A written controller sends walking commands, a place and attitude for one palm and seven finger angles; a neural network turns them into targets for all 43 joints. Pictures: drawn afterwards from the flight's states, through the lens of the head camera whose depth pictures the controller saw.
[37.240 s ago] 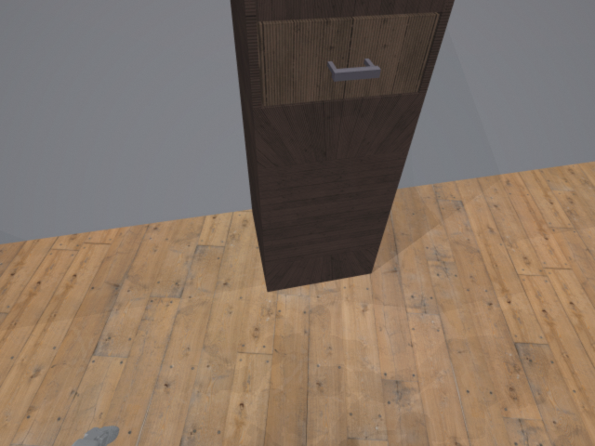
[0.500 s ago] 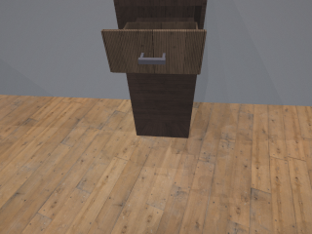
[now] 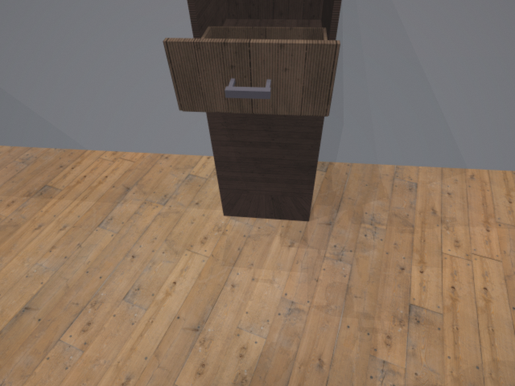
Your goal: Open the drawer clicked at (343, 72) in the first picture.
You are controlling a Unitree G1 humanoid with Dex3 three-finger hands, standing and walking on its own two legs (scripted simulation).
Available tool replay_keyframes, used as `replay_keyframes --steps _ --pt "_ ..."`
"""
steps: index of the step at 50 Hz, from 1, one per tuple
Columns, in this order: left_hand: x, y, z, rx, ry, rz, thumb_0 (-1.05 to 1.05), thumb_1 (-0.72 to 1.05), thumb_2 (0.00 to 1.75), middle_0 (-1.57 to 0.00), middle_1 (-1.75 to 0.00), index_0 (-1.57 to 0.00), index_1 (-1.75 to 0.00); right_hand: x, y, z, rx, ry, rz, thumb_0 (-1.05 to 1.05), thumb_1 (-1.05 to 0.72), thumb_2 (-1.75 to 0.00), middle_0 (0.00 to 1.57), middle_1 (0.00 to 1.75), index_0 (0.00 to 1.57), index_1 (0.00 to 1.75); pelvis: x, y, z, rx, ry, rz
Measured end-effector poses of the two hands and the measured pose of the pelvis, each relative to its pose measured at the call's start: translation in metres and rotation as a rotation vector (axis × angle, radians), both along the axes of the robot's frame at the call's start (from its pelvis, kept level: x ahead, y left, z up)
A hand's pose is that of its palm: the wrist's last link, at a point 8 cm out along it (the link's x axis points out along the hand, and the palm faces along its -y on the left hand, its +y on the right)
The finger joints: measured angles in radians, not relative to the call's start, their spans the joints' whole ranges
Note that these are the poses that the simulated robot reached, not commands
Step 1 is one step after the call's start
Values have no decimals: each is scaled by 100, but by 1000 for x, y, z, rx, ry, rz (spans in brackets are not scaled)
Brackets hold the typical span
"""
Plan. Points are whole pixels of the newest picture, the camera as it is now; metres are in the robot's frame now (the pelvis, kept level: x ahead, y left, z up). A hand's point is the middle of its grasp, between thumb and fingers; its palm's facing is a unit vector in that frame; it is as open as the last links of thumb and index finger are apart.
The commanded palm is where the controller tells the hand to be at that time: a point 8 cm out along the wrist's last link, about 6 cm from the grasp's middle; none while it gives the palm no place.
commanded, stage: look to check the result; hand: left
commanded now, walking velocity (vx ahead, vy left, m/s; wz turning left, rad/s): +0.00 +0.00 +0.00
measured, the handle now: (249, 87) +0.71 +0.04 +0.13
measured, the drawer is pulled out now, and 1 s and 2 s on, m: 0.30 0.30 0.30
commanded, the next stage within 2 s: stand and wait in 0.18 s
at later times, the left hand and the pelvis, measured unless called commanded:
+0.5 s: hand out of the picture +0.00 +0.17 -0.17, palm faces +0.08 -0.97 -0.21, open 7.3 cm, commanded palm none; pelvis +0.00 +0.00 +0.00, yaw +0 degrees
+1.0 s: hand out of the picture +0.05 +0.18 -0.17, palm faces +0.08 -0.97 -0.24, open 7.4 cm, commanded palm none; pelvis +0.02 -0.01 +0.00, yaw +1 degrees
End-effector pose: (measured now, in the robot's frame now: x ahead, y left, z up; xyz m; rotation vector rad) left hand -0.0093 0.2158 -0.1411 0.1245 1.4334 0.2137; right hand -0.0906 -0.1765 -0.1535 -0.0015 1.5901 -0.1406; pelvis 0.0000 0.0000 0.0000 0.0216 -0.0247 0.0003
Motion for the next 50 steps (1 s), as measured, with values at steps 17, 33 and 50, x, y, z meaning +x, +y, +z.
replay_keyframes --steps 17,33,50 --pt "0 -3 0 -2 1 11 0 91 90 -20 -30 -20 -30 16 -15 1 -27 -28 17 0 -91 -90 20 30 20 30 0 -4 0 -1 8 4" --pt "16 2 3 13 -18 7 0 91 90 -20 -30 -20 -30 24 -28 3 -44 -17 33 0 -91 -90 20 30 20 30 7 -7 1 -2 11 10" --pt "48 11 8 30 -65 -8 0 91 90 -20 -30 -20 -30 55 -40 5 -72 -57 53 0 -91 -90 20 30 20 30 20 -6 4 -8 9 12"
